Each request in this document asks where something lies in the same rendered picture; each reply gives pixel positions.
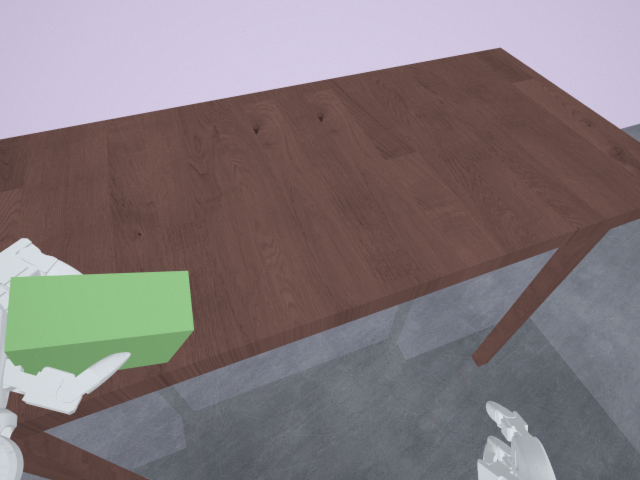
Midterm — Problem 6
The sponge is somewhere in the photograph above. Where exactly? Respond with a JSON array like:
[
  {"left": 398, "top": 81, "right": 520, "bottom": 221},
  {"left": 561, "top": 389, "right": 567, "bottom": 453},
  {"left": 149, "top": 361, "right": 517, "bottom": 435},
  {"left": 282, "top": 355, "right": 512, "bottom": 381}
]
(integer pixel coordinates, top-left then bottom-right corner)
[{"left": 4, "top": 271, "right": 194, "bottom": 376}]

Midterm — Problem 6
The table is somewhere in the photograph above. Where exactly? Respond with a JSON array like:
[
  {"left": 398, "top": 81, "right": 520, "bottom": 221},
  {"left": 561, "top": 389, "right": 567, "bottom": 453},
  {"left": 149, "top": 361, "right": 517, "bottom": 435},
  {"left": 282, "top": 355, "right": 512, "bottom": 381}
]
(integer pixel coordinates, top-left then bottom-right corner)
[{"left": 0, "top": 48, "right": 640, "bottom": 480}]

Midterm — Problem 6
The robot left forearm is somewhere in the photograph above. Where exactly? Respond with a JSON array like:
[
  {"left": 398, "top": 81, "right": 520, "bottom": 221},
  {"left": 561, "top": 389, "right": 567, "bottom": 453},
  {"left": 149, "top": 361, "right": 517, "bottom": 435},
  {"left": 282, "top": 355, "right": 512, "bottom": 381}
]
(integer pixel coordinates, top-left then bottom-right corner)
[{"left": 0, "top": 408, "right": 24, "bottom": 480}]

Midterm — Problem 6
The robot left hand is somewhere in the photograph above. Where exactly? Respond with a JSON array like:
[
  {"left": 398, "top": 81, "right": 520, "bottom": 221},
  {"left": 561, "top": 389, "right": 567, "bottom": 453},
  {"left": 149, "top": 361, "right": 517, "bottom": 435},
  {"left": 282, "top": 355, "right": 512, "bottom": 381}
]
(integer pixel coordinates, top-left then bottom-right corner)
[{"left": 0, "top": 238, "right": 131, "bottom": 415}]

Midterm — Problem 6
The robot right hand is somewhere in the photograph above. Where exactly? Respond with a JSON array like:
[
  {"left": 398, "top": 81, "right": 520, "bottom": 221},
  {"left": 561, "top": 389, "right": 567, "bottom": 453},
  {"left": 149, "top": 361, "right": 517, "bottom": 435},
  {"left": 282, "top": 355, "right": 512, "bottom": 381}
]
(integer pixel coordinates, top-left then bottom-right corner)
[{"left": 477, "top": 401, "right": 556, "bottom": 480}]

